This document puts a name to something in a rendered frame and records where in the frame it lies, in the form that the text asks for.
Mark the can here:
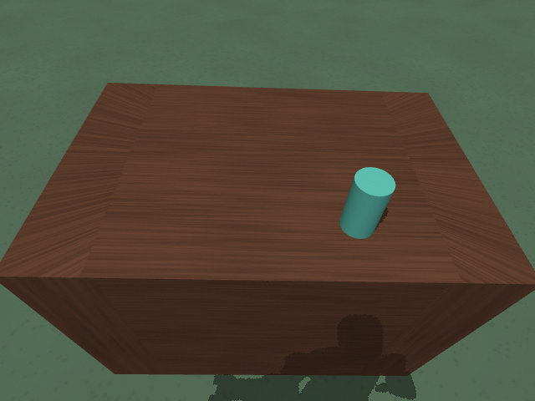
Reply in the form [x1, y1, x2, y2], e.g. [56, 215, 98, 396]
[339, 167, 395, 239]

